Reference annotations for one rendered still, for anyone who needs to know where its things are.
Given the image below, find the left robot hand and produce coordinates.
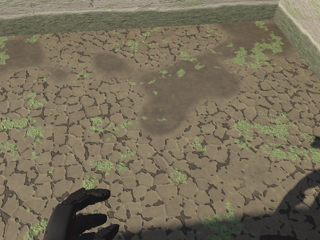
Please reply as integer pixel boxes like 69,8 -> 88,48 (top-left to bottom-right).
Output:
42,187 -> 120,240

